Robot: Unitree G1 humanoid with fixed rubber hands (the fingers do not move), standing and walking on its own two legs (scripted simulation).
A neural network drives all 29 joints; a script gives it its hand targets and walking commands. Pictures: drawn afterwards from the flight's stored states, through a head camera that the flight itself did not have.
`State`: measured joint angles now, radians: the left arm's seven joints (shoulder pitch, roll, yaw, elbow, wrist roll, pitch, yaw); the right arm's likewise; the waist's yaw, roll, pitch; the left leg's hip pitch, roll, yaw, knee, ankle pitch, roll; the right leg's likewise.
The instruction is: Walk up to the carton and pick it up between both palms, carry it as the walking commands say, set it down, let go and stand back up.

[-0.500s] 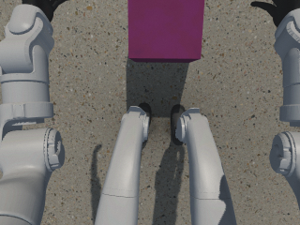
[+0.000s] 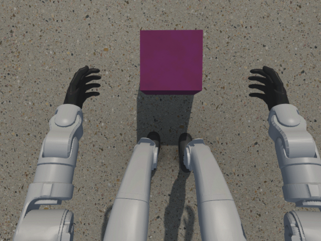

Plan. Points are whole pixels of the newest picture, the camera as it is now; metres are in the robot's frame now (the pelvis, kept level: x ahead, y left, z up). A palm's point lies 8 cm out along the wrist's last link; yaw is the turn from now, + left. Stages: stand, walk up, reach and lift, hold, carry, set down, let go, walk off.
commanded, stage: let go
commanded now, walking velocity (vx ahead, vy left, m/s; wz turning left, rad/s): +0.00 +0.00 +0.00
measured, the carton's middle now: (170, 66) +0.55 +0.00 -0.58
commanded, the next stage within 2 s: stand in 0.98 s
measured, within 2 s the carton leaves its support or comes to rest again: neither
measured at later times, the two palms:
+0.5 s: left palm (52, 165) +0.25 +0.22 -0.02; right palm (314, 171) +0.25 -0.23 -0.02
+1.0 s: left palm (37, 159) +0.27 +0.23 +0.00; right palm (319, 166) +0.26 -0.23 +0.00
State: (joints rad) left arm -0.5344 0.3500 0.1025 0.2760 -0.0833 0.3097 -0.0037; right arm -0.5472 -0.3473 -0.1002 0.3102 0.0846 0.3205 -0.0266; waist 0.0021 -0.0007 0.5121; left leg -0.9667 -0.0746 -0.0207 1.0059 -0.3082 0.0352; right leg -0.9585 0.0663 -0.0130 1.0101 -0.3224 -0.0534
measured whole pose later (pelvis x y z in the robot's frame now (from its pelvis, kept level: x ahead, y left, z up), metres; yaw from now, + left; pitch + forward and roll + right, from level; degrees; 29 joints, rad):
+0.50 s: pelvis +0.09 +0.00 +0.07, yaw +0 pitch +0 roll +1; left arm 0.17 0.15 0.07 0.50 0.02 0.11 -0.08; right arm 0.18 -0.19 -0.05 0.47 -0.03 0.11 0.04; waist -0.01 0.00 0.12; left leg -0.28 -0.07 -0.01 0.56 -0.29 0.04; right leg -0.29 0.04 0.01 0.60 -0.31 -0.05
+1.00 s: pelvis +0.12 +0.00 +0.08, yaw +0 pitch -3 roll +0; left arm 0.24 0.18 0.05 0.46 0.01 0.14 -0.03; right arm 0.24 -0.19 -0.04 0.46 0.00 0.11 0.05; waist -0.02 0.00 0.08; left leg -0.13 -0.07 -0.02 0.49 -0.30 0.05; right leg -0.13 0.05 0.01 0.50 -0.32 -0.05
